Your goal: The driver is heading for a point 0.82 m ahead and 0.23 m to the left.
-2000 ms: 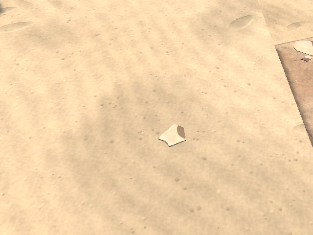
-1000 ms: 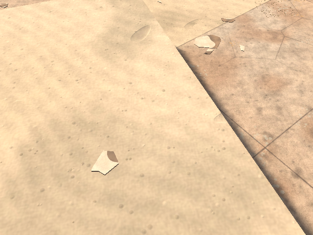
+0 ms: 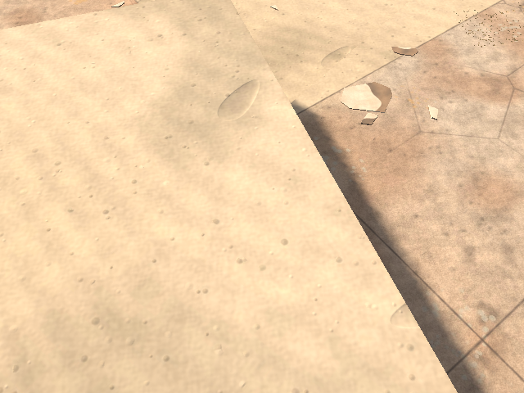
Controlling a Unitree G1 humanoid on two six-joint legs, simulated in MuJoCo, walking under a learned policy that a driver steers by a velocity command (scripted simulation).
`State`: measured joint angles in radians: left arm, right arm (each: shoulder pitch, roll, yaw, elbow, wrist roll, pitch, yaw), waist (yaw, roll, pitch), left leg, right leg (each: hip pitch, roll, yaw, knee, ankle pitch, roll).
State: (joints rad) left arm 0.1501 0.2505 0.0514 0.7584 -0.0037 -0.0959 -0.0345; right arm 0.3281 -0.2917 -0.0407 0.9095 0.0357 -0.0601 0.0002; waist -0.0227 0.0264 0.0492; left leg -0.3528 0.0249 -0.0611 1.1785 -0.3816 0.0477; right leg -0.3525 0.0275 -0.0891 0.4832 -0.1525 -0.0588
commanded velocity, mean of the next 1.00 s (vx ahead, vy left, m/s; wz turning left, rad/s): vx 0.50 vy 0.00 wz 0.43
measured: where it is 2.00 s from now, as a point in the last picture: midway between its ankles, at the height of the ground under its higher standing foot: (186, 280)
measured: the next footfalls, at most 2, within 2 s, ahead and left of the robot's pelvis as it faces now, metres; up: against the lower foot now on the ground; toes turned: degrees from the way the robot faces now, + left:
left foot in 0.42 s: +0.38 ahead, +0.17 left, +0.00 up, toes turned +16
right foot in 0.92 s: +0.73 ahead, +0.10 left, +0.00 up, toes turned +28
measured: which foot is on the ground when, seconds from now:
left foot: up 0.00-0.40, down 0.42-0.94, up 0.96-1.00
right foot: down 0.00-0.44, up 0.46-0.90, down 0.92-1.00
